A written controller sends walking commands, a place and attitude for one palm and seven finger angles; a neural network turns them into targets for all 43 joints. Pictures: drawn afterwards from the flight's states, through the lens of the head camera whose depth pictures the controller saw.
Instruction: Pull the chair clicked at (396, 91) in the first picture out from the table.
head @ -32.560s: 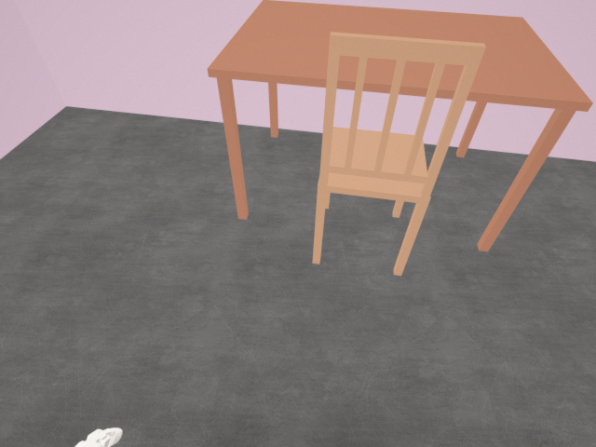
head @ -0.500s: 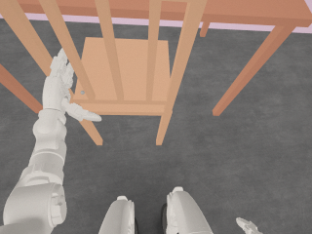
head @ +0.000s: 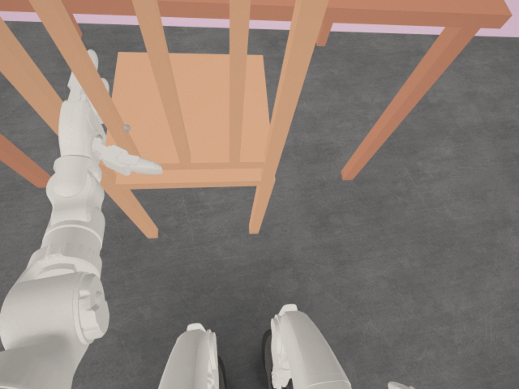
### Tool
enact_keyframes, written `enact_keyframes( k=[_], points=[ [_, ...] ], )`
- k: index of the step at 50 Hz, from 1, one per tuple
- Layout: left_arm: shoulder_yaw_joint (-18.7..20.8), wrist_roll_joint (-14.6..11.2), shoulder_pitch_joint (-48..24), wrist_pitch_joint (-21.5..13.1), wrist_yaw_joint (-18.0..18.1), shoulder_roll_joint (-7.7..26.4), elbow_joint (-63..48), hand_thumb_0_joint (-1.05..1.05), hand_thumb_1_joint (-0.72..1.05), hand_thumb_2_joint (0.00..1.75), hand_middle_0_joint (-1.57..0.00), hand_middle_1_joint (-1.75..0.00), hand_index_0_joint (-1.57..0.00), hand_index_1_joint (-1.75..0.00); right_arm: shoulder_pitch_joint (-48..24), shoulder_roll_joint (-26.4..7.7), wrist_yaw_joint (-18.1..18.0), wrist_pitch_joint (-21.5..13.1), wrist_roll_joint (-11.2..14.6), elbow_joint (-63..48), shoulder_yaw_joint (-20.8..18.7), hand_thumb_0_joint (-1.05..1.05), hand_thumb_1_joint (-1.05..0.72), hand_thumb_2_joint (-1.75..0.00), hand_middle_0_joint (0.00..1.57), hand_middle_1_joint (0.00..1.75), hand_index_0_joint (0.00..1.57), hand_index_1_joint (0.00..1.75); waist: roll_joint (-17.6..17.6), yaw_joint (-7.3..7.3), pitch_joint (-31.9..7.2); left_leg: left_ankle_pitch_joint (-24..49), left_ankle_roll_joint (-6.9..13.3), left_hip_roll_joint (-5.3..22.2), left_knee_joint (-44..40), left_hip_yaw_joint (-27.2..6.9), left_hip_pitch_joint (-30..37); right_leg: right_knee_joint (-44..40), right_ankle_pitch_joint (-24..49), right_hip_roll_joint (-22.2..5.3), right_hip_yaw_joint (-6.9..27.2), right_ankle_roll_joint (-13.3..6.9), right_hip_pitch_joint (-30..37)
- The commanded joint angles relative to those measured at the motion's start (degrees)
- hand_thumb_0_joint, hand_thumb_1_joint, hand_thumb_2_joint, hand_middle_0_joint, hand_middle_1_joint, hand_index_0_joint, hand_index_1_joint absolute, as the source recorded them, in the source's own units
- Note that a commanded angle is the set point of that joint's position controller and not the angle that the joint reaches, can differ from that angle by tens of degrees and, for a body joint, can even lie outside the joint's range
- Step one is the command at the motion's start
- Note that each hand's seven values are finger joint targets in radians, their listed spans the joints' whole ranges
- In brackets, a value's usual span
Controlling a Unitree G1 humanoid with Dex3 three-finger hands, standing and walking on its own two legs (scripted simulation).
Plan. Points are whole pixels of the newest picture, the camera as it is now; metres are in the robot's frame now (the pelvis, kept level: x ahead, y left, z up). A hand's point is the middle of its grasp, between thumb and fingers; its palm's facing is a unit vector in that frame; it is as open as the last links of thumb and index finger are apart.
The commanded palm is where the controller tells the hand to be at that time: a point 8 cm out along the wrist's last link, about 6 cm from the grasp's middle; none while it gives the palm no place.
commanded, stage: push the fingers through the gap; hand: left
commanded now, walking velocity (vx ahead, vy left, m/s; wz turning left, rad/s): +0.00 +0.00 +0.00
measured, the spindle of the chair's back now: (170, 99) +0.53 +0.09 +0.05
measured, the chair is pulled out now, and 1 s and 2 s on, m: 0.00 0.00 0.03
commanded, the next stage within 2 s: hook a spindle and tug to test in 0.28 s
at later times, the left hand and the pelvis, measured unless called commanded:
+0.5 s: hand (126, 132) +0.49 +0.16 +0.03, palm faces -0.02 -1.00 -0.04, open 16.8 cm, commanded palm +0.47 +0.21 +0.03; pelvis +0.00 +0.00 +0.00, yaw +0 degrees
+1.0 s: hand (121, 129) +0.50 +0.17 +0.03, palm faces +0.00 -1.00 -0.04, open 10.7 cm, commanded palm +0.47 +0.20 +0.03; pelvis +0.00 +0.00 +0.00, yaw +0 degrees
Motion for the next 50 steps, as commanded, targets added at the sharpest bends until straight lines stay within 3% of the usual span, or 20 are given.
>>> enact_keyframes(
  k=[1,3,6,7,8,11,15,16,19,23,26,29,32,34,36,40,41,44,49,50],
  points=[
    [2.86,-0.71,-17.72,-3.39,0.24,13.29,-10.55,0.0,-0.5,0.3,-0.06,-0.08,-0.06,-0.08,8.82,-9.94,-0.31,-0.04,0.34,-4.27,-3.76,0.0,-0.9,-0.9,0.2,0.3,0.2,0.3,3.25,0.42,-30.85,26.46,-2.42,-0.01,-9.75,-5.81,16.84,-6.94,16.8,0.86,4.61,0.06,22.04],
    [3.05,-0.69,-17.35,-4.01,0.23,13.56,-12.42,0.0,-0.5,0.3,-0.06,-0.08,-0.06,-0.08,8.74,-9.86,-0.18,0.15,0.36,-4.69,-3.81,0.0,-0.9,-0.9,0.2,0.3,0.2,0.3,4.5,1.04,-31.76,27.09,-2.53,-0.03,-9.99,-5.84,17.98,-6.9,16.99,0.87,4.65,-0.01,22.36],
    [2.29,-0.68,-18.73,-4.38,-0.07,13.41,-12.35,0.0,-0.5,0.3,-0.06,-0.08,-0.06,-0.08,8.64,-9.93,-0.28,0.29,0.44,-4.15,-3.82,0.0,-0.9,-0.9,0.2,0.3,0.2,0.3,3.43,-0.06,-29.62,25.44,-2.35,0.23,-9.98,-5.83,17.51,-7.45,15.9,0.99,4.74,0.09,21.35],
    [0.66,-0.9,-20.35,-4.53,-0.28,11.67,-12.39,0.0,-0.5,0.3,-0.06,-0.08,-0.06,-0.08,8.49,-9.74,-0.33,0.19,0.39,-4.11,-3.67,0.0,-0.9,-0.9,0.2,0.3,0.2,0.3,4.34,-0.83,-28.79,24.59,-2.29,0.13,-9.99,-5.89,17.37,-7.43,15.04,1.0,4.68,0.1,20.21],
    [1.55,-0.93,-21.01,-4.76,-0.23,12.8,-12.47,0.0,-0.5,0.3,-0.06,-0.08,-0.06,-0.08,8.65,-10.06,-0.44,0.16,0.39,-3.74,-3.81,0.0,-0.9,-0.9,0.2,0.3,0.2,0.3,4.27,-0.63,-28.71,24.39,-2.41,0.19,-9.99,-6.17,17.68,-7.41,14.53,0.91,4.61,0.06,19.91],
    [-0.12,-0.97,-22.39,-5.26,-0.51,11.03,-13.77,0.0,-0.5,0.3,-0.06,-0.08,-0.06,-0.08,8.72,-9.98,-0.49,0.0,0.16,-3.39,-4.02,0.0,-0.9,-0.9,0.2,0.3,0.2,0.3,7.45,-0.77,-30.62,26.96,-2.91,0.24,-9.88,-6.56,21.17,-7.32,15.19,0.86,4.31,-0.07,18.63],
    [-0.77,-1.19,-20.78,-5.03,-0.61,10.1,-12.44,0.0,-0.5,0.3,-0.06,-0.08,-0.06,-0.08,8.73,-10.03,-0.41,0.12,0.2,-2.97,-4.16,0.0,-0.9,-0.9,0.2,0.3,0.2,0.3,7.15,-0.8,-31.02,28.69,-3.23,0.38,-9.74,-7.03,22.45,-7.31,15.66,0.87,3.9,-0.07,17.96],
    [-0.01,-1.32,-20.7,-4.69,-0.51,10.74,-11.56,0.0,-0.5,0.3,-0.06,-0.08,-0.06,-0.08,8.83,-10.15,-0.46,0.27,0.16,-2.72,-4.15,0.0,-0.9,-0.9,0.2,0.3,0.2,0.3,5.23,-1.11,-30.34,28.04,-3.0,0.41,-9.62,-6.85,21.22,-7.4,15.82,0.91,3.88,0.01,18.51],
    [0.9,-1.06,-19.18,-4.11,-0.08,11.63,-10.14,0.0,-0.5,0.3,-0.06,-0.08,-0.06,-0.08,8.59,-10.06,-0.47,0.61,0.31,-3.2,-3.94,0.0,-0.9,-0.9,0.2,0.3,0.2,0.3,4.86,-0.38,-28.91,27.25,-2.78,0.15,-9.99,-6.41,18.99,-7.2,15.98,0.76,4.04,-0.06,19.51],
    [0.02,-0.9,-20.23,-4.44,0.37,10.62,-11.39,0.0,-0.5,0.3,-0.13,-0.3,-0.13,-0.3,8.15,-9.86,-0.28,0.7,0.28,-3.81,-3.87,0.0,-0.9,-0.9,0.2,0.3,0.2,0.3,4.55,-0.77,-29.4,26.34,-2.64,0.16,-9.82,-6.35,19.04,-7.11,15.38,0.9,4.15,0.03,19.24],
    [2.78,-0.61,-20.63,-5.22,0.81,14.21,-13.24,0.0,-0.5,0.3,-0.18,-0.46,-0.18,-0.46,8.17,-9.9,-0.4,0.65,0.17,-4.23,-3.84,0.0,-0.9,-0.9,0.2,0.3,0.2,0.3,4.66,0.1,-30.99,26.42,-2.42,-0.11,-9.51,-5.86,17.67,-6.88,16.89,0.85,4.91,-0.04,22.08],
    [1.15,-0.71,-19.26,-5.62,0.4,12.16,-13.92,0.0,-0.5,0.3,-0.24,-0.63,-0.24,-0.63,7.79,-9.6,-0.32,0.57,0.24,-4.31,-3.88,0.0,-0.9,-0.9,0.2,0.3,0.2,0.3,6.5,0.1,-32.01,28.65,-2.92,0.12,-9.5,-6.13,20.36,-6.71,17.64,0.78,4.55,-0.03,20.87],
    [-2.09,-1.07,-21.49,-5.18,-0.31,8.72,-13.42,0.0,-0.5,0.3,-0.29,-0.79,-0.29,-0.79,7.83,-9.55,-0.31,0.44,0.32,-3.82,-3.9,0.0,-0.9,-0.9,0.2,0.3,0.2,0.3,6.05,-1.44,-30.31,27.43,-2.96,0.36,-9.78,-6.73,21.29,-7.02,15.72,0.87,4.07,0.0,18.48],
    [0.5,-1.14,-19.83,-4.37,-0.31,11.28,-11.09,0.0,-0.5,0.3,-0.32,-0.9,-0.32,-0.9,8.04,-10.12,-0.47,0.53,0.36,-3.51,-3.99,0.0,-0.9,-0.9,0.2,0.3,0.2,0.3,4.68,-0.67,-29.52,25.58,-2.84,0.29,-9.83,-6.6,19.22,-7.11,14.64,0.88,4.08,0.01,19.06],
    [0.32,-1.37,-20.75,-3.83,-0.3,11.13,-11.13,0.0,-0.39,0.35,-0.36,-1.01,-0.36,-1.01,8.2,-9.97,-0.66,0.59,0.41,-3.58,-3.87,0.0,-0.9,-0.9,0.2,0.3,0.2,0.3,3.54,-1.2,-29.36,25.12,-2.37,0.03,-9.78,-6.17,17.78,-7.52,15.46,0.82,4.47,0.15,20.42],
    [-1.19,-1.34,-19.59,-4.26,-0.32,8.94,-12.68,0.0,-0.16,0.44,-0.43,-1.23,-0.43,-1.23,7.88,-9.6,-0.33,0.41,0.33,-3.81,-3.89,0.0,-0.9,-0.9,0.2,0.3,0.2,0.3,6.63,-0.41,-30.76,27.45,-3.12,0.28,-10.03,-6.71,21.31,-7.14,15.18,0.84,3.84,-0.08,18.43],
    [-0.68,-1.41,-19.72,-4.18,-0.21,9.52,-12.01,0.0,-0.11,0.47,-0.45,-1.29,-0.45,-1.29,8.03,-9.75,-0.42,0.43,0.33,-3.65,-3.95,0.0,-0.9,-0.9,0.2,0.3,0.2,0.3,4.48,-0.78,-30.16,26.91,-2.82,0.3,-9.74,-6.46,20.08,-7.35,15.55,0.87,4.08,0.03,19.04],
    [-1.79,-0.89,-20.24,-4.54,0.01,8.84,-11.79,0.0,0.06,0.54,-0.5,-1.45,-0.5,-1.45,8.19,-9.78,-0.26,0.5,0.32,-3.64,-3.9,0.0,-0.9,-0.9,0.2,0.3,0.2,0.3,5.67,-0.9,-29.19,26.19,-2.96,0.3,-10.16,-6.9,20.21,-7.13,14.36,0.92,3.84,-0.09,17.87],
    [-3.08,-1.17,-20.36,-4.82,0.12,6.91,-12.98,0.0,0.34,0.66,-0.5,-1.45,-0.5,-1.45,8.49,-9.8,0.0,0.71,0.25,-3.34,-4.23,0.0,-0.9,-0.9,0.2,0.3,0.2,0.3,5.83,-1.23,-30.86,28.86,-3.48,0.63,-10.03,-7.47,23.21,-7.19,15.12,0.98,3.4,-0.02,16.82],
    [-2.44,-0.92,-20.05,-4.71,0.12,8.07,-12.56,0.0,0.4,0.68,-0.5,-1.45,-0.5,-1.45,8.46,-9.95,-0.05,0.84,0.25,-3.23,-4.27,0.0,-0.9,-0.9,0.2,0.3,0.2,0.3,6.05,-0.94,-30.63,28.27,-3.44,0.57,-10.05,-7.27,22.53,-7.2,14.93,0.91,3.5,-0.11,17.23]
  ],
)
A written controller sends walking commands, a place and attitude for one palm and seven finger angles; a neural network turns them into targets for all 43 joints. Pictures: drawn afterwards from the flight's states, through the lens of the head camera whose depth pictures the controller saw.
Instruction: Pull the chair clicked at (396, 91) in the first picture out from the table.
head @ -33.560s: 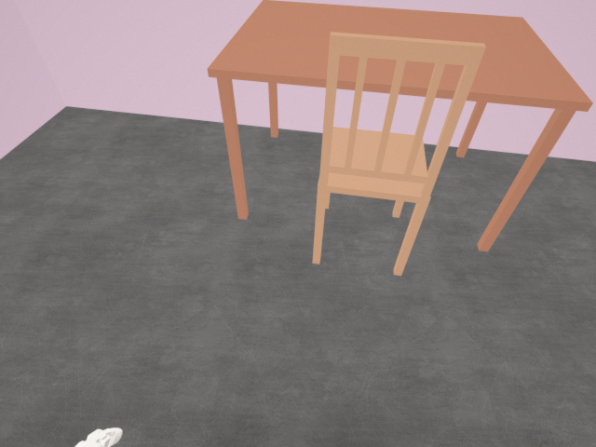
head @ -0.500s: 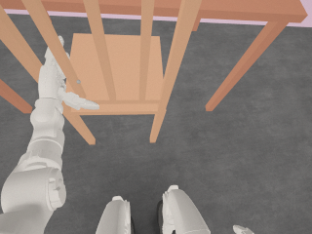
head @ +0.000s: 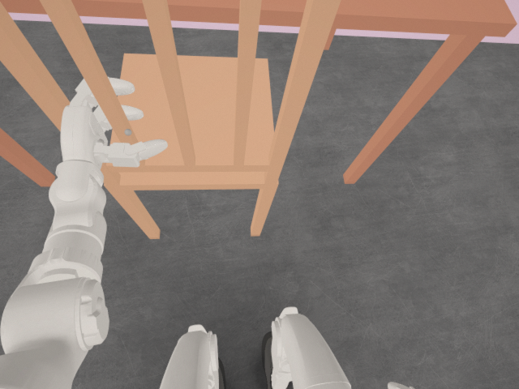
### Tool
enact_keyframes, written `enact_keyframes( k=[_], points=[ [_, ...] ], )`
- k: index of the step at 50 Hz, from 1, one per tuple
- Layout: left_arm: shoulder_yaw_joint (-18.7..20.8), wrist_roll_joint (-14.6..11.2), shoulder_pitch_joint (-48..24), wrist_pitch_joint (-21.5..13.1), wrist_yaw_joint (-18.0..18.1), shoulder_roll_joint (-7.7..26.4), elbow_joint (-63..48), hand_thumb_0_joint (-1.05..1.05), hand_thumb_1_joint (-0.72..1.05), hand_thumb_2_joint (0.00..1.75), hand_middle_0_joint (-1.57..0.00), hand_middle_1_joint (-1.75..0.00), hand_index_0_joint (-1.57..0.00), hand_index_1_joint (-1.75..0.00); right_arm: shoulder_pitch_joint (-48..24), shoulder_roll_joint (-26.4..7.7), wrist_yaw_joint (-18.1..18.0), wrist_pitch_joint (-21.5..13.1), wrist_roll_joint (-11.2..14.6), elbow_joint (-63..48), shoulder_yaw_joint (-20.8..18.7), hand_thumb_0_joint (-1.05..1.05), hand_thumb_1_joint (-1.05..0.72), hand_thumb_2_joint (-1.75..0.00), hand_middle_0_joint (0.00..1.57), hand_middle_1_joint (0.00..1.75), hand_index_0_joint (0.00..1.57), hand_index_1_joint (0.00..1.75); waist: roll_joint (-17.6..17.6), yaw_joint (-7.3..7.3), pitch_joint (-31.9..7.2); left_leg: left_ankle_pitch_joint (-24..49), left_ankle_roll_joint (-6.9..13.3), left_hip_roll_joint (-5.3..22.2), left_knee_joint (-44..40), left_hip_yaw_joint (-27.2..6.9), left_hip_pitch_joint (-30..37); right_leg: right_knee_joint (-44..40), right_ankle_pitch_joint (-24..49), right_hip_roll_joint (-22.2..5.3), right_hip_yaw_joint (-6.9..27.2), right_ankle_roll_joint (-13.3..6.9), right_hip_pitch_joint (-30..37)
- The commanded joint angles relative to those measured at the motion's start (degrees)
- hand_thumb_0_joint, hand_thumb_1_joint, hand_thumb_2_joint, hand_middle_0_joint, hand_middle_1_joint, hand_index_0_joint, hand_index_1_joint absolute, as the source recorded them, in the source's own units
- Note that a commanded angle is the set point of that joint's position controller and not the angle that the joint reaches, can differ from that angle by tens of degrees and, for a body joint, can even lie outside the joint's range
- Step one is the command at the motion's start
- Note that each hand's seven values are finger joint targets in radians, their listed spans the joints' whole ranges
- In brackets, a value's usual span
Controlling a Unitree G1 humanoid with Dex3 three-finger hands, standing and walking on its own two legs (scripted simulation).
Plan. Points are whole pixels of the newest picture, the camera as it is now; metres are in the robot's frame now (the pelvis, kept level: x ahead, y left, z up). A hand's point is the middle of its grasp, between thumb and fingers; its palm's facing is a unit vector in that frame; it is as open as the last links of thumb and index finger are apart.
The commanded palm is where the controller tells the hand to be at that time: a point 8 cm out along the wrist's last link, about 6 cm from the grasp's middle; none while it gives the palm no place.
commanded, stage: hook a spindle and tug to test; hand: left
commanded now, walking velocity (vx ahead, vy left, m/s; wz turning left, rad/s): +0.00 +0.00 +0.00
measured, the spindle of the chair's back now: (177, 102) +0.52 +0.09 +0.05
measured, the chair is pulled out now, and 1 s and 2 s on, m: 0.00 0.03 0.16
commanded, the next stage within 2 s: step backward, pulling the chair out in 0.88 s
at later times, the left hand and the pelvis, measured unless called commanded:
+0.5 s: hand (129, 133) +0.49 +0.16 +0.02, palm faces -0.01 -1.00 -0.02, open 5.4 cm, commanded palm +0.45 +0.20 +0.02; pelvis +0.02 +0.00 +0.01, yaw +0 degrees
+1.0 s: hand (131, 153) +0.46 +0.16 +0.02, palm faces -0.02 -1.00 -0.02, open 5.4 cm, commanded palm +0.44 +0.20 +0.03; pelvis +0.02 +0.00 +0.01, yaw +0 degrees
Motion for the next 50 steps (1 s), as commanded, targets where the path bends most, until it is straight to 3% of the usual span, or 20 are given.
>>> enact_keyframes(
  k=[1,3,9,12,14,17,20,23,25,27,30,33,37,40,41,43,46,48,49,50],
  points=[
    [-0.27,0.45,-22.0,-4.5,-0.96,9.1,-12.49,0.0,0.45,0.71,-0.5,-1.45,-0.5,-1.45,8.98,-10.17,-0.5,-0.38,0.03,-2.96,-4.0,0.0,-0.9,-0.9,0.2,0.3,0.2,0.3,5.82,-1.44,-31.22,28.87,-3.33,0.72,-9.27,-6.79,21.54,-6.19,15.81,0.96,3.91,-0.19,16.89],
    [-1.45,0.33,-20.39,-4.33,-1.11,7.3,-12.11,0.0,0.56,0.76,-0.5,-1.45,-0.5,-1.45,8.89,-9.97,-0.39,-0.31,0.24,-3.16,-4.01,0.0,-0.9,-0.9,0.2,0.3,0.2,0.3,5.99,-1.38,-31.03,30.2,-3.6,0.92,-9.53,-7.12,22.87,-6.18,15.89,1.0,3.58,-0.2,15.97],
    [-1.66,0.54,-19.91,-4.25,-0.79,7.45,-13.78,0.0,0.9,0.9,-0.5,-1.45,-0.5,-1.45,8.86,-9.83,-0.27,0.18,0.13,-2.9,-4.15,0.0,-0.9,-0.9,0.2,0.3,0.2,0.3,7.29,-1.21,-30.35,32.45,-3.9,1.05,-9.66,-6.99,23.79,-6.43,16.99,1.0,3.47,-0.26,16.1],
    [-2.59,0.39,-17.93,-4.12,-0.92,6.06,-13.91,0.0,0.9,0.9,-0.5,-1.45,-0.5,-1.45,8.96,-9.61,-0.08,0.33,0.23,-3.36,-4.13,0.0,-0.9,-0.9,0.2,0.3,0.2,0.3,6.8,-1.0,-30.24,34.16,-4.02,1.18,-9.93,-7.28,24.66,-6.3,17.41,1.09,3.21,-0.35,15.98],
    [-1.5,0.41,-16.78,-3.87,-0.91,7.12,-12.83,0.0,0.9,0.9,-0.5,-1.45,-0.5,-1.45,8.78,-9.69,-0.12,0.55,0.26,-3.21,-4.11,0.0,-0.9,-0.9,0.2,0.3,0.2,0.3,5.39,-0.69,-29.0,32.42,-3.6,1.0,-9.97,-6.69,22.58,-6.58,17.45,1.06,3.49,-0.29,17.1],
    [-2.32,0.03,-15.31,-3.9,-1.2,5.85,-15.24,0.0,0.9,0.9,-0.5,-1.45,-0.5,-1.45,8.45,-9.37,0.01,0.49,0.34,-4.05,-4.24,0.0,-0.9,-0.9,0.2,0.3,0.2,0.3,7.27,-0.21,-30.35,34.48,-3.75,0.94,-10.1,-6.41,24.12,-6.53,18.6,1.0,3.54,-0.41,17.73],
    [-1.3,-0.19,-11.82,-3.47,-1.31,6.94,-16.5,0.0,0.9,0.9,-0.5,-1.45,-0.5,-1.45,8.37,-9.33,0.04,0.83,0.49,-4.3,-4.3,0.0,-0.9,-0.9,0.2,0.3,0.2,0.3,6.04,0.7,-31.01,37.12,-3.94,1.22,-10.21,-6.47,24.57,-6.54,20.28,1.0,3.54,-0.35,19.17],
    [-4.68,-0.75,-8.68,-3.06,-1.55,2.2,-18.68,0.0,0.9,0.9,-0.5,-1.45,-0.5,-1.45,7.7,-8.75,0.33,0.65,0.79,-4.92,-4.55,0.0,-0.9,-0.9,0.2,0.3,0.2,0.3,6.75,0.66,-30.73,40.63,-4.58,1.82,-10.52,-6.99,27.44,-6.74,20.37,0.96,2.96,-0.26,17.32],
    [-2.56,-1.08,-6.53,-2.73,-1.16,4.48,-20.25,0.0,0.9,0.9,-0.5,-1.45,-0.5,-1.45,7.93,-9.02,0.39,0.65,0.74,-5.04,-4.75,0.0,-0.9,-0.9,0.2,0.3,0.2,0.3,4.99,1.48,-31.53,40.26,-4.29,1.59,-10.63,-6.52,26.11,-6.9,21.78,1.05,3.29,-0.23,20.14],
    [-2.65,-1.16,-5.16,-2.48,-0.98,4.43,-20.3,0.0,0.9,0.9,-0.5,-1.45,-0.5,-1.45,7.64,-8.91,0.33,0.53,0.86,-5.37,-4.63,0.0,-0.9,-0.9,0.2,0.3,0.2,0.3,3.37,1.2,-30.19,37.75,-3.67,1.23,-10.96,-5.87,23.54,-7.11,22.37,1.0,3.57,-0.19,21.83],
    [-2.54,-1.19,-2.69,-2.34,-0.91,4.09,-22.19,0.0,0.9,0.9,-0.5,-1.45,-0.5,-1.45,7.08,-8.41,0.35,0.21,0.98,-5.72,-4.55,0.0,-0.9,-0.9,0.2,0.3,0.2,0.3,4.74,2.14,-30.04,37.82,-3.6,1.02,-11.2,-5.18,23.33,-7.07,23.05,0.81,3.83,-0.22,22.84],
    [-2.07,-1.7,-0.28,-2.23,-0.89,4.0,-23.16,0.0,0.9,0.9,-0.5,-1.45,-0.5,-1.45,6.91,-8.41,0.17,-0.24,1.17,-5.96,-4.73,0.0,-0.9,-0.9,0.2,0.3,0.2,0.3,3.03,2.34,-29.44,39.13,-3.72,1.21,-11.21,-5.18,23.12,-7.02,23.93,0.74,3.84,-0.1,23.15],
    [-2.73,-2.18,3.55,-2.13,-1.09,3.11,-27.39,0.0,0.9,0.9,-0.5,-1.45,-0.5,-1.45,6.36,-8.2,0.36,-0.88,1.33,-6.81,-4.91,0.0,-0.9,-0.9,0.2,0.3,0.2,0.3,5.48,3.54,-30.74,42.52,-4.36,1.38,-11.38,-5.19,25.37,-6.7,24.84,0.61,3.76,-0.26,23.25],
    [-3.46,-2.28,4.03,-1.64,-0.99,2.42,-27.11,0.0,0.9,0.9,-0.5,-1.45,-0.5,-1.45,5.89,-7.98,0.24,-1.25,1.48,-6.47,-4.84,0.0,-0.9,-0.9,0.2,0.3,0.2,0.3,2.5,2.77,-28.32,39.04,-3.75,1.19,-11.41,-4.61,22.75,-7.21,24.77,0.64,3.99,-0.03,24.38],
    [-2.39,-2.31,4.48,-1.7,-0.83,3.54,-27.72,0.0,0.9,0.9,-0.5,-1.45,-0.5,-1.45,5.7,-8.1,0.13,-1.44,1.52,-6.62,-4.89,0.0,-0.9,-0.9,0.2,0.3,0.2,0.3,2.86,3.26,-28.13,38.12,-3.75,1.09,-11.57,-4.56,22.19,-7.08,24.32,0.62,4.12,-0.11,24.6],
    [-3.97,-1.94,1.64,-1.99,-0.66,2.35,-29.16,0.0,0.9,0.9,-0.5,-1.45,-0.5,-1.45,5.47,-7.99,-0.07,-1.86,1.51,-6.51,-4.86,0.0,-0.9,-0.9,0.2,0.3,0.2,0.3,4.69,2.67,-28.55,38.87,-4.08,1.18,-11.33,-4.9,23.56,-6.6,23.67,0.49,3.98,-0.11,22.76],
    [-3.8,-1.87,1.82,-1.77,-0.3,1.76,-27.4,0.0,0.9,0.9,-0.5,-1.45,-0.5,-1.45,5.8,-8.03,-0.24,-2.3,1.37,-5.83,-5.07,0.0,-0.9,-0.9,0.2,0.3,0.2,0.3,3.2,2.46,-28.35,38.44,-4.01,1.08,-10.54,-4.72,22.96,-6.49,23.54,0.47,4.0,0.05,22.34],
    [-4.74,-1.33,-1.95,-2.08,-0.15,1.73,-27.62,0.0,0.9,0.9,-0.5,-1.45,-0.5,-1.45,5.7,-8.12,-0.47,-2.6,1.35,-5.44,-4.96,0.0,-0.9,-0.9,0.2,0.3,0.2,0.3,4.49,1.7,-28.62,38.15,-4.38,1.11,-10.34,-5.35,23.77,-5.85,22.5,0.4,3.85,0.0,20.57],
    [-5.85,-1.4,-8.08,-2.31,0.18,1.45,-31.03,0.0,0.9,0.9,-0.5,-1.45,-0.5,-1.45,5.59,-8.13,-0.63,-2.86,1.39,-5.27,-5.05,0.0,-0.9,-0.9,0.2,0.3,0.2,0.3,6.55,0.89,-30.41,38.43,-4.63,1.18,-10.58,-5.61,26.04,-6.28,22.1,0.31,3.81,0.06,20.14],
    [-2.15,3.74,-14.72,3.75,6.65,16.88,-40.13,0.0,0.9,0.9,-0.5,-1.45,-0.5,-1.45,6.99,-7.27,-2.69,0.74,4.27,-9.53,-5.19,0.0,-0.9,-0.9,0.2,0.3,0.2,0.3,10.9,5.22,-43.45,34.22,-4.78,1.2,-22.39,-3.83,42.81,-17.02,25.76,-4.28,8.27,-1.6,44.06]
  ],
)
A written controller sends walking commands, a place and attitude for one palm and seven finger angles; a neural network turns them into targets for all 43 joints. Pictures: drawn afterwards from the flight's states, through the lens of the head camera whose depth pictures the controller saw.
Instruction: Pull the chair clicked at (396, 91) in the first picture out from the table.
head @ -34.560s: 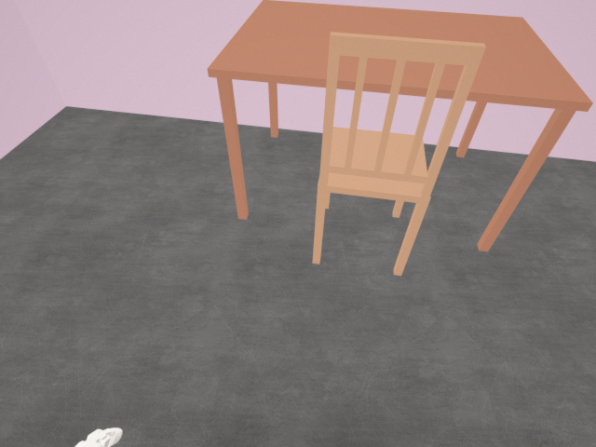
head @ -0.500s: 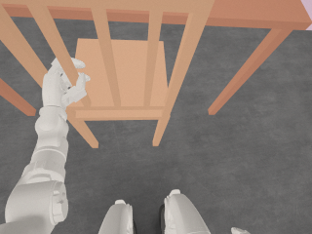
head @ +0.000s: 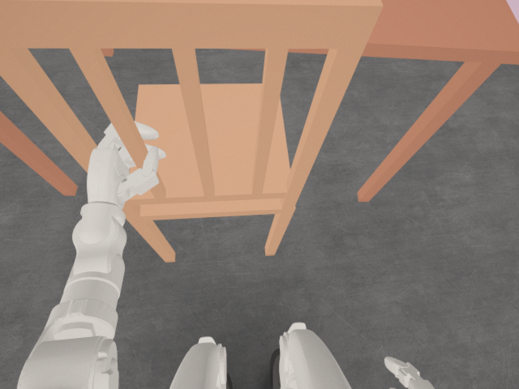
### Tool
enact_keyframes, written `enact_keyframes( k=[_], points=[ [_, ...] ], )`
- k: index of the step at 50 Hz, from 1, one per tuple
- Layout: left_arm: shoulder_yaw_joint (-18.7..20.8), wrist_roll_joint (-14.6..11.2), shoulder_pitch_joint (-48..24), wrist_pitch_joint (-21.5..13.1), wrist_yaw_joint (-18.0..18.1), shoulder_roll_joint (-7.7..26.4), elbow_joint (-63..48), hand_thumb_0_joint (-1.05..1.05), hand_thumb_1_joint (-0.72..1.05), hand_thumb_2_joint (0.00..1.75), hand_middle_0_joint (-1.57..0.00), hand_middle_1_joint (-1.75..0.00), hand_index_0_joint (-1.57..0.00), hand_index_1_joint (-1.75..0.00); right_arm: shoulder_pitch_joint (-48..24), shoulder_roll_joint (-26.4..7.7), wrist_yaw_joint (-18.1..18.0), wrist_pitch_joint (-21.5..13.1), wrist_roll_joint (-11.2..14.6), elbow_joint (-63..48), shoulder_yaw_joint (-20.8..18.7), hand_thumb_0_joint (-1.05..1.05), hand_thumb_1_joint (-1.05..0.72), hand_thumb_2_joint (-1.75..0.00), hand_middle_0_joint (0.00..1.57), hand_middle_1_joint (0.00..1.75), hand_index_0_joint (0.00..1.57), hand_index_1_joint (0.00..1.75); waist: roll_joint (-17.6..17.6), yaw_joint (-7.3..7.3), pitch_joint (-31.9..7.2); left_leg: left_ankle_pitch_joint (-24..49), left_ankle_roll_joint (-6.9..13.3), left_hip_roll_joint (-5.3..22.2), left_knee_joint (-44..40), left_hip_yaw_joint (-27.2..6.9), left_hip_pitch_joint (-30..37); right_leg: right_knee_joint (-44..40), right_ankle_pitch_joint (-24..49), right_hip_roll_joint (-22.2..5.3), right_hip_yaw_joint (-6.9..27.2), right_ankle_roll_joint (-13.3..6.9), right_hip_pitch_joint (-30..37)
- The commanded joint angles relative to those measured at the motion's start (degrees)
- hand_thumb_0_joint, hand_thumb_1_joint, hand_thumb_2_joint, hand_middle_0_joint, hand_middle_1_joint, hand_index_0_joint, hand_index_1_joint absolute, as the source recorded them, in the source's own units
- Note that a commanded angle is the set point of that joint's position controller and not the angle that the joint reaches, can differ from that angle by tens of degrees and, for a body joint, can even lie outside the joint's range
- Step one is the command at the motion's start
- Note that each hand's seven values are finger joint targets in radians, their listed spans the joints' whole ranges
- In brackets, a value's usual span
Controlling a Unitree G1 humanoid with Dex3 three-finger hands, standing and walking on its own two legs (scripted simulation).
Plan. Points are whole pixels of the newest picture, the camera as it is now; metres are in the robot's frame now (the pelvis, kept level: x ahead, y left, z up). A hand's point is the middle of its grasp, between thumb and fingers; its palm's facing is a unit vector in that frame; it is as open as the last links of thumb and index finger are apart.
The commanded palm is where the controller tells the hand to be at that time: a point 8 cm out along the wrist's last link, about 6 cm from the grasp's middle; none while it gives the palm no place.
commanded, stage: step backward, pulling the chair out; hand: left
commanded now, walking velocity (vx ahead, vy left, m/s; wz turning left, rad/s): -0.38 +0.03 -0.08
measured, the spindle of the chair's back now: (200, 141) +0.47 +0.08 +0.04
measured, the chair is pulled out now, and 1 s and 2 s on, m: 0.03 0.16 0.24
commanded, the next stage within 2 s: none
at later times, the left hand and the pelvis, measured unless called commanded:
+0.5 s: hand (165, 188) +0.40 +0.13 +0.03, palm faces -0.02 -0.99 -0.13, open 5.2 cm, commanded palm +0.38 +0.18 +0.03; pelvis +0.00 +0.01 +0.09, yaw -1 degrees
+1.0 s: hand (173, 257) +0.30 +0.11 +0.03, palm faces +0.05 -0.99 -0.14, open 5.2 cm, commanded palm +0.31 +0.16 +0.03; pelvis -0.07 -0.01 +0.09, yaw +0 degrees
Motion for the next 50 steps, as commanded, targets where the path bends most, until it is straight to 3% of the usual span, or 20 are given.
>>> enact_keyframes(
  k=[1,3,4,5,6,8,9,12,14,16,19,21,24,26,29,33,40,46,48,50],
  points=[
    [-0.06,6.1,-28.61,5.42,8.61,19.33,-23.24,0.0,0.9,0.9,-0.5,-1.45,-0.5,-1.45,10.16,-6.91,-4.61,2.67,3.69,-8.76,-4.3,0.0,-0.9,-0.9,0.2,0.3,0.2,0.3,10.58,0.82,-39.6,35.79,-4.04,0.92,-21.56,-3.59,39.24,-18.04,33.37,-4.11,7.45,-1.51,41.86],
    [-2.7,5.96,-20.8,10.2,10.77,14.3,-18.82,0.0,0.9,0.9,-0.5,-1.45,-0.5,-1.45,8.79,-6.74,-6.36,3.35,3.95,-8.32,-3.52,0.0,-0.9,-0.9,0.2,0.3,0.2,0.3,9.58,0.52,-34.55,38.87,-3.7,1.92,-23.36,-4.47,37.26,-18.82,37.35,-4.7,7.19,-1.12,40.43],
    [-3.98,6.0,-16.87,12.23,11.63,12.17,-14.63,0.0,0.9,0.9,-0.5,-1.45,-0.5,-1.45,8.17,-7.03,-6.95,4.0,4.09,-7.41,-3.17,0.0,-0.9,-0.9,0.2,0.3,0.2,0.3,7.76,0.74,-30.72,39.17,-4.23,3.13,-25.72,-6.69,37.53,-19.52,34.77,-4.82,6.25,-0.91,38.67],
    [-5.45,6.29,-14.22,13.96,12.34,10.16,-10.64,0.0,0.9,0.9,-0.5,-1.45,-0.5,-1.45,7.85,-6.99,-7.5,4.47,4.15,-6.59,-2.91,0.0,-0.9,-0.9,0.2,0.3,0.2,0.3,5.86,0.67,-26.39,39.95,-3.28,3.77,-26.68,-6.59,35.61,-20.9,35.6,-5.03,6.52,-0.55,40.09],
    [-6.35,6.54,-13.99,15.33,12.78,9.15,-6.64,0.0,0.9,0.9,-0.5,-1.45,-0.5,-1.45,7.42,-7.29,-7.71,4.84,4.31,-5.7,-2.74,0.0,-0.9,-0.9,0.2,0.3,0.2,0.3,3.88,0.36,-20.24,35.74,-3.24,4.78,-29.39,-7.43,31.82,-22.74,31.8,-5.71,6.33,-0.48,40.03],
    [-6.64,6.73,-19.13,15.77,14.2,9.54,-3.02,0.0,0.9,0.9,-0.5,-1.45,-0.5,-1.45,8.93,-8.15,-8.36,4.84,4.16,-3.97,-2.73,0.0,-0.9,-0.9,0.2,0.3,0.2,0.3,-1.82,-0.07,-19.39,39.36,-2.43,5.33,-30.63,-6.26,34.15,-25.52,40.56,-6.94,7.26,0.0,45.28],
    [-6.95,6.7,-21.38,15.41,14.5,9.42,-0.96,0.0,0.9,0.9,-0.5,-1.45,-0.5,-1.45,9.46,-8.47,-8.71,4.76,3.91,-3.09,-2.8,0.0,-0.9,-0.9,0.2,0.3,0.2,0.3,-1.92,-0.32,-19.15,43.04,-2.5,5.69,-31.37,-5.8,35.98,-26.45,45.75,-7.67,7.43,0.15,46.34],
    [-7.67,6.87,-24.46,14.27,14.25,9.05,3.6,0.0,0.9,0.9,-0.5,-1.45,-0.5,-1.45,10.39,-8.72,-9.32,4.04,3.76,-0.27,-3.06,0.0,-0.9,-0.9,0.2,0.3,0.2,0.3,4.51,0.21,-18.98,56.29,-2.92,7.2,-32.56,-5.53,43.06,-28.01,51.62,-8.09,8.2,0.65,45.35],
    [-9.18,6.89,-24.2,13.97,13.61,7.09,5.43,0.0,0.9,0.9,-0.5,-1.45,-0.5,-1.45,10.48,-8.48,-9.16,3.61,3.65,0.99,-3.17,0.0,-0.9,-0.9,0.2,0.3,0.2,0.3,8.56,0.76,-18.49,61.86,-3.68,8.57,-33.11,-6.66,46.94,-29.02,45.55,-7.63,8.17,0.49,43.34],
    [-9.95,6.79,-23.08,14.02,13.08,5.92,6.86,0.0,0.9,0.9,-0.5,-1.45,-0.5,-1.45,9.68,-8.57,-9.03,3.22,3.76,1.64,-3.5,0.0,-0.9,-0.9,0.2,0.3,0.2,0.3,7.35,1.26,-17.99,57.98,-3.85,9.27,-33.98,-7.44,47.21,-30.41,39.99,-7.09,8.07,0.12,44.15],
    [-10.38,6.31,-21.55,13.91,12.68,5.36,6.48,0.0,0.9,0.9,-0.5,-1.45,-0.5,-1.45,8.53,-9.0,-9.28,2.41,4.27,1.7,-3.88,0.0,-0.9,-0.9,0.2,0.3,0.2,0.3,4.65,1.67,-17.98,52.49,-4.16,9.25,-35.95,-7.41,46.23,-31.92,41.44,-7.65,8.5,-0.5,47.72],
    [-10.56,6.17,-20.41,13.7,12.75,5.0,5.99,0.0,0.9,0.9,-0.5,-1.45,-0.5,-1.45,8.63,-9.21,-9.62,2.13,4.09,2.02,-3.89,0.0,-0.9,-0.9,0.2,0.3,0.2,0.3,5.25,1.61,-17.7,57.77,-4.56,9.52,-36.68,-7.51,48.23,-31.83,45.6,-7.89,8.9,-0.44,47.87],
    [-10.21,6.33,-19.04,13.38,12.69,5.17,4.03,0.0,0.9,0.9,-0.5,-1.45,-0.5,-1.45,8.33,-9.07,-9.3,2.24,3.59,2.39,-4.07,0.0,-0.9,-0.9,0.2,0.3,0.2,0.3,6.71,1.72,-19.02,70.87,-5.38,10.77,-36.05,-8.24,54.83,-31.07,40.31,-6.25,8.49,0.04,45.09],
    [-10.16,6.25,-18.48,13.27,12.64,4.97,3.37,0.0,0.9,0.9,-0.5,-1.45,-0.5,-1.45,7.16,-8.99,-9.03,2.14,3.55,1.89,-4.36,0.0,-0.9,-0.9,0.2,0.3,0.2,0.3,5.75,2.1,-18.52,66.5,-5.12,11.46,-36.76,-8.06,54.5,-31.67,34.45,-5.59,8.47,-0.1,44.83],
    [-10.27,6.05,-18.53,13.15,12.68,5.11,3.06,0.0,0.9,0.9,-0.5,-1.45,-0.5,-1.45,6.04,-9.04,-9.23,1.75,3.74,1.88,-4.22,0.0,-0.9,-0.9,0.2,0.3,0.2,0.3,3.5,2.31,-17.17,56.04,-4.33,11.28,-38.46,-7.39,50.05,-31.71,38.02,-6.05,9.11,-0.08,47.09],
    [-9.54,5.93,-19.42,13.06,13.11,6.74,3.52,0.0,0.9,0.9,-0.5,-1.45,-0.5,-1.45,5.36,-9.24,-9.73,0.95,4.01,2.89,-4.21,0.0,-0.9,-0.9,0.2,0.3,0.2,0.3,3.94,2.6,-16.41,49.05,-3.88,11.06,-39.19,-6.99,47.81,-31.48,37.48,-6.64,9.84,-0.1,47.0],
    [-10.39,5.24,-21.32,12.53,13.97,6.85,5.41,0.0,0.9,0.9,-0.5,-1.45,-0.5,-1.45,4.47,-8.94,-10.21,-2.31,4.84,4.83,-3.63,0.0,-0.9,-0.9,0.2,0.3,0.2,0.3,2.04,3.08,-14.01,29.89,-2.82,8.69,-39.57,-6.11,42.45,-33.34,27.34,-8.39,11.79,-0.53,46.07],
    [-11.04,4.87,-20.71,11.59,15.04,7.62,7.12,0.0,0.9,0.9,-0.5,-1.45,-0.5,-1.45,4.57,-9.19,-9.99,-5.26,5.6,6.02,-3.47,0.0,-0.9,-0.9,0.2,0.3,0.2,0.3,-5.17,3.08,-10.35,12.67,-3.43,3.02,-35.27,-4.09,42.79,-44.98,12.46,-14.57,19.39,-2.61,43.38],
    [-11.07,4.83,-19.69,11.7,15.42,7.92,7.55,0.0,0.9,0.9,-0.5,-1.45,-0.5,-1.45,4.59,-9.45,-9.71,-5.85,5.81,6.51,-3.54,0.0,-0.9,-0.9,0.2,0.3,0.2,0.3,-6.76,3.34,-9.61,9.65,-3.76,1.56,-32.86,-3.43,44.22,-49.19,9.35,-17.24,22.04,-3.29,43.2],
    [-12.16,4.97,-19.51,11.73,15.63,6.69,7.24,0.0,0.9,0.9,-0.5,-1.45,-0.5,-1.45,4.29,-9.66,-9.41,-6.53,5.88,7.05,-3.42,0.0,-0.9,-0.9,0.2,0.3,0.2,0.3,-6.45,3.33,-9.98,10.13,-3.9,1.38,-32.73,-3.59,45.05,-50.24,10.14,-18.54,21.83,-3.69,44.6]
  ],
)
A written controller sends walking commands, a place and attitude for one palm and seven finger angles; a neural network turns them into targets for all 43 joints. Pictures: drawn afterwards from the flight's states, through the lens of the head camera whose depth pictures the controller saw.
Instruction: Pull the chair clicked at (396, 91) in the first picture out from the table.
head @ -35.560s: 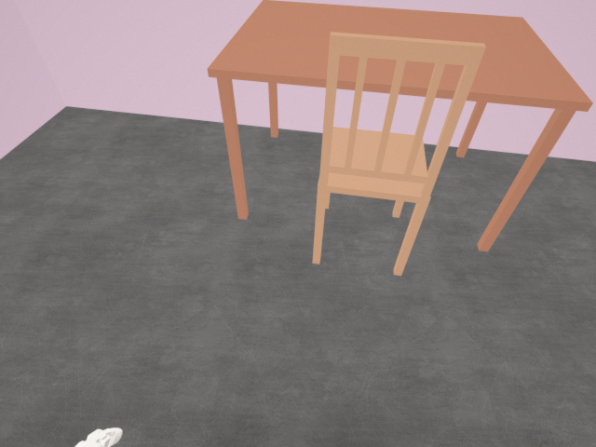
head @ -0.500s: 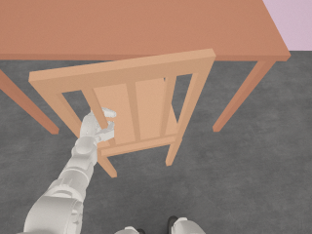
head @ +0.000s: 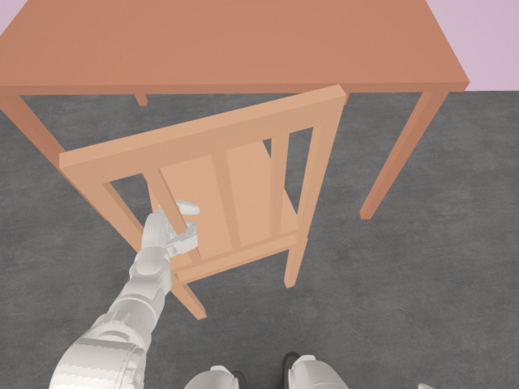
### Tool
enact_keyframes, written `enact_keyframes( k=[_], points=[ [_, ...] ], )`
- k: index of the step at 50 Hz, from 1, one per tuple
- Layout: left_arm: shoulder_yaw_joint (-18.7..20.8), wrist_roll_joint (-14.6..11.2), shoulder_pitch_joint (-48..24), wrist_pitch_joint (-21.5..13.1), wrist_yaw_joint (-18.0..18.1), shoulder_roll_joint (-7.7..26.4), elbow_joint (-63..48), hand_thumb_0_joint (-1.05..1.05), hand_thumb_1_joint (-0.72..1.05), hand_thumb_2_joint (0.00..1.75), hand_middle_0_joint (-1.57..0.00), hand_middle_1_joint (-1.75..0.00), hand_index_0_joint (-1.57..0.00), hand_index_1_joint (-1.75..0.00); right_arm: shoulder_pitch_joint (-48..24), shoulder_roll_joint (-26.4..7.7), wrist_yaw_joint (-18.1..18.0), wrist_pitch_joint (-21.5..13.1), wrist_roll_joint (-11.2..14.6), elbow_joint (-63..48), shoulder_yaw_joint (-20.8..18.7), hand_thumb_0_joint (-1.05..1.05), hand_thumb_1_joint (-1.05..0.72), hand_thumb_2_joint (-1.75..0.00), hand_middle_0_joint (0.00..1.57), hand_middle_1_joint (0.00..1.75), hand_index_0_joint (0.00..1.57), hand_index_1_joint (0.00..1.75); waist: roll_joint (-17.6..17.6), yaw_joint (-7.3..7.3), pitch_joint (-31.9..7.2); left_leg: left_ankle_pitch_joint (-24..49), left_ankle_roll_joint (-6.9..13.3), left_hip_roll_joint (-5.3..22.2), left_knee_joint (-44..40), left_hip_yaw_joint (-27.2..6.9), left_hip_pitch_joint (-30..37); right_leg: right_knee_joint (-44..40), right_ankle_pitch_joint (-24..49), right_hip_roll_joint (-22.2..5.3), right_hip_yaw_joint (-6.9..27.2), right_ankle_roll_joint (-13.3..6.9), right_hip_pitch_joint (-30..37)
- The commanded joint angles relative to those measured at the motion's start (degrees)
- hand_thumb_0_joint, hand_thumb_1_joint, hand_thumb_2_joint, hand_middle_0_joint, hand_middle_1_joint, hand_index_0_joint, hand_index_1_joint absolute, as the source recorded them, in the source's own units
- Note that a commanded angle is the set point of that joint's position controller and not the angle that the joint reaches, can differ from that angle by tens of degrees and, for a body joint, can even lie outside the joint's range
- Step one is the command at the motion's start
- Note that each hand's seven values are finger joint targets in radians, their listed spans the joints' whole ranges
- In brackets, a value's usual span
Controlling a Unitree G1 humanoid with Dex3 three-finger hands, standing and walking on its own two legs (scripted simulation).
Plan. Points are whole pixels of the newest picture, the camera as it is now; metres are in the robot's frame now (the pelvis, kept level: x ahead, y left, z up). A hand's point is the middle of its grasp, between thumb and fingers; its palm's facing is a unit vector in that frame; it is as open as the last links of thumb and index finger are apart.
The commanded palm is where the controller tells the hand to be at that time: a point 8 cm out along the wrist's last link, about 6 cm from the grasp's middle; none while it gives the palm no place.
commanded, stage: step backward, pulling the chair out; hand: left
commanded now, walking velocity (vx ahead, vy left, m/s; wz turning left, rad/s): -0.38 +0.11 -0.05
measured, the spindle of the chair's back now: (228, 208) +0.42 +0.05 -0.05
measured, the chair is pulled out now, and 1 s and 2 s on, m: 0.16 0.24 0.47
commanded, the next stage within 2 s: none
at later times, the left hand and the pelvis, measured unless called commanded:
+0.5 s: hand (180, 261) +0.33 +0.13 -0.06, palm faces +0.05 -0.99 -0.16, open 5.3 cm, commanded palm +0.33 +0.18 -0.05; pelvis -0.04 +0.00 -0.01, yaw -3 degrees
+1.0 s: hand (176, 279) +0.29 +0.14 -0.06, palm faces +0.02 -0.99 -0.15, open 5.2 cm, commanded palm +0.30 +0.18 -0.06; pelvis -0.09 +0.02 +0.00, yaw -7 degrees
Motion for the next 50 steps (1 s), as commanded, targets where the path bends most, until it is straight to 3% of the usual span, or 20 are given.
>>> enact_keyframes(
  k=[1,5,8,10,11,13,16,21,23,26,29,33,35,37,39,40,42,45,47,50],
  points=[
    [-1.83,3.66,-18.95,-3.53,0.95,13.18,-11.13,0.0,0.9,0.9,-0.5,-1.45,-0.5,-1.45,4.74,-7.87,-0.21,-3.08,0.28,-3.07,-2.52,0.0,-0.9,-0.9,0.2,0.3,0.2,0.3,-5.35,1.4,-23.81,-4.6,-1.06,3.11,-1.53,-6.5,12.24,-15.68,-7.12,-17.35,17.0,-2.75,11.79],
    [-3.84,3.5,-18.27,-3.44,0.93,11.28,-12.93,0.0,0.9,0.9,-0.5,-1.45,-0.5,-1.45,3.24,-8.41,-0.93,-3.56,0.52,-3.91,-1.98,0.0,-0.9,-0.9,0.2,0.3,0.2,0.3,-1.02,1.57,-23.08,2.87,0.31,6.96,-9.52,-8.24,12.07,-7.62,-4.39,-10.52,8.27,0.56,11.35],
    [-5.48,3.02,-18.14,-3.27,1.06,9.1,-13.24,0.0,0.9,0.9,-0.5,-1.45,-0.5,-1.45,2.34,-8.43,-1.0,-3.74,0.79,-5.59,-1.51,0.0,-0.9,-0.9,0.2,0.3,0.2,0.3,2.59,2.21,-20.09,-8.68,1.59,10.83,-14.22,-10.23,9.79,-3.48,-17.65,-7.51,5.95,0.64,7.7],
    [-5.79,2.85,-19.34,-2.93,0.99,7.42,-14.5,0.0,0.9,0.9,-0.5,-1.45,-0.5,-1.45,1.64,-8.62,-0.96,-4.05,0.25,-6.47,-1.04,0.0,-0.9,-0.9,0.2,0.3,0.2,0.3,8.7,2.66,-18.59,-15.6,2.8,15.24,-20.93,-16.47,7.33,7.55,-17.52,-3.85,4.06,1.0,6.66],
    [-5.88,2.63,-20.78,-2.77,0.73,6.94,-15.4,0.0,0.9,0.9,-0.5,-1.45,-0.5,-1.45,0.64,-8.28,-1.03,-4.08,-0.03,-6.63,-0.88,0.0,-0.9,-0.9,0.2,0.3,0.2,0.3,8.93,3.04,-18.32,-12.94,3.32,17.57,-22.15,-19.08,7.97,13.15,-15.17,-2.84,3.86,1.05,5.85],
    [-4.43,2.42,-20.42,-3.0,0.43,8.22,-16.32,0.0,0.9,0.9,-0.5,-1.45,-0.5,-1.45,0.73,-7.48,-1.32,-4.02,-0.85,-6.5,-1.11,0.0,-0.9,-0.9,0.2,0.3,0.2,0.3,6.15,2.97,-19.57,2.31,4.43,19.6,-18.57,-17.47,13.99,16.26,-14.24,-3.14,4.32,1.67,4.71],
    [-3.45,3.39,-19.16,-3.34,0.19,8.1,-14.28,0.0,0.9,0.9,-0.5,-1.45,-0.5,-1.45,1.95,-7.16,-1.05,-4.63,-1.87,-5.6,-1.43,0.0,-0.9,-0.9,0.2,0.3,0.2,0.3,1.38,3.09,-20.12,17.12,4.24,18.52,-11.91,-12.72,17.14,8.72,-10.91,-3.18,4.03,1.58,8.05],
    [-2.3,5.15,-18.06,-4.54,-0.18,9.83,-14.22,0.0,0.9,0.9,-0.5,-1.45,-0.5,-1.45,1.06,-7.27,-0.8,-4.05,-2.91,-4.57,-1.55,0.0,-0.9,-0.9,0.2,0.3,0.2,0.3,6.12,3.14,-18.81,15.96,1.85,15.21,-10.4,-9.36,14.71,4.64,0.16,-4.68,5.19,0.93,10.33],
    [0.39,4.67,-17.36,-4.32,0.29,12.99,-12.48,0.0,0.9,0.9,-0.5,-1.45,-0.5,-1.45,1.18,-7.0,-1.14,-4.14,-2.26,-3.81,-2.09,0.0,-0.9,-0.9,0.2,0.3,0.2,0.3,1.84,3.3,-23.56,17.72,0.79,13.79,-6.31,-7.54,15.2,2.9,5.98,-5.46,7.03,0.98,12.65],
    [0.07,4.52,-19.2,-4.92,0.53,14.58,-13.12,0.0,0.9,0.9,-0.5,-1.45,-0.5,-1.45,1.18,-5.85,-1.44,-4.39,-1.82,-3.63,-2.17,0.0,-0.9,-0.9,0.2,0.3,0.2,0.3,-4.08,2.16,-25.31,7.38,-1.97,7.92,-0.84,-4.02,14.31,-3.37,8.06,-12.66,15.48,-1.54,11.84],
    [0.65,4.72,-18.35,-4.21,1.15,16.53,-11.42,0.0,0.9,0.9,-0.5,-1.45,-0.5,-1.45,0.18,-5.89,-1.14,-4.13,-1.65,-2.92,-2.07,0.0,-0.9,-0.9,0.2,0.3,0.2,0.3,-4.82,2.63,-23.16,-2.33,-3.0,4.62,4.37,-5.58,12.58,-10.28,6.46,-19.52,21.26,-4.34,10.95],
    [-0.03,4.71,-18.05,-2.94,0.9,15.78,-12.19,0.0,0.9,0.9,-0.5,-1.45,-0.5,-1.45,-0.28,-6.78,-1.05,-4.27,-1.17,-2.34,-1.7,0.0,-0.9,-0.9,0.2,0.3,0.2,0.3,-8.9,2.34,-23.23,-2.09,-2.75,3.8,3.7,-7.93,10.83,-8.78,18.48,-20.49,17.54,-4.41,16.5],
    [-0.98,4.55,-19.59,-2.71,0.72,14.36,-13.05,0.0,0.9,0.9,-0.5,-1.45,-0.5,-1.45,0.18,-7.37,-1.43,-4.17,-1.36,-1.65,-1.56,0.0,-0.9,-0.9,0.2,0.3,0.2,0.3,-7.38,1.5,-24.32,8.32,-2.18,5.07,-4.54,-7.77,13.86,-3.99,20.73,-16.24,11.56,-1.74,17.39],
    [-0.99,4.49,-18.99,-2.64,0.89,14.1,-12.6,0.0,0.9,0.9,-0.5,-1.45,-0.5,-1.45,-1.02,-8.45,-1.93,-3.73,-1.25,-2.96,-2.0,0.0,-0.9,-0.9,0.2,0.3,0.2,0.3,0.47,2.25,-20.96,21.54,0.34,10.43,-10.64,-11.15,14.37,1.25,11.78,-8.18,5.25,2.13,13.93],
    [-3.55,3.26,-20.96,-2.66,0.4,9.43,-13.08,0.0,0.9,0.9,-0.5,-1.45,-0.5,-1.45,-1.07,-7.88,-0.96,-3.44,-0.86,-4.55,-2.13,0.0,-0.9,-0.9,0.2,0.3,0.2,0.3,6.77,3.05,-22.19,12.17,3.02,16.33,-14.84,-14.12,16.1,7.83,-10.08,-3.91,2.85,2.0,10.78],
    [-4.64,2.91,-23.17,-2.71,0.17,7.32,-14.49,0.0,0.9,0.9,-0.5,-1.45,-0.5,-1.45,-1.26,-7.66,-0.77,-3.85,-1.52,-5.26,-1.71,0.0,-0.9,-0.9,0.2,0.3,0.2,0.3,10.46,2.91,-21.66,5.04,3.48,18.53,-18.96,-19.33,17.83,12.19,-17.9,-2.3,2.36,1.79,6.71],
    [-3.3,3.06,-24.76,-2.59,0.61,8.72,-15.2,0.0,0.9,0.9,-0.5,-1.45,-0.5,-1.45,-1.95,-7.65,-0.99,-4.27,-2.6,-5.05,-1.62,0.0,-0.9,-0.9,0.2,0.3,0.2,0.3,14.6,3.38,-22.26,6.37,4.61,22.05,-20.77,-23.03,21.33,22.34,-21.53,-2.34,4.02,1.38,1.61],
    [-0.92,3.7,-24.05,-3.04,1.0,10.93,-13.19,0.0,0.9,0.9,-0.5,-1.45,-0.5,-1.45,0.36,-6.83,-0.94,-5.49,-3.21,-3.52,-1.61,0.0,-0.9,-0.9,0.2,0.3,0.2,0.3,7.96,3.01,-23.98,30.46,6.65,22.62,-13.48,-16.85,28.48,19.3,-22.79,-2.79,3.58,1.9,2.83],
    [0.22,4.17,-23.31,-3.04,0.96,12.04,-11.15,0.0,0.9,0.9,-0.5,-1.45,-0.5,-1.45,1.28,-7.28,-0.85,-6.04,-3.38,-3.22,-1.69,0.0,-0.9,-0.9,0.2,0.3,0.2,0.3,7.33,2.56,-22.85,33.16,6.57,22.14,-12.54,-15.08,28.57,15.35,-21.95,-2.19,2.27,2.3,4.96],
    [1.47,5.05,-22.06,-3.22,0.63,13.43,-10.81,0.0,0.9,0.9,-0.5,-1.45,-0.5,-1.45,0.98,-7.3,-0.56,-6.14,-3.62,-2.84,-1.67,0.0,-0.9,-0.9,0.2,0.3,0.2,0.3,13.99,2.74,-21.84,26.96,5.84,20.82,-12.14,-12.68,27.13,9.01,-19.56,-1.98,1.15,2.4,8.25]
  ],
)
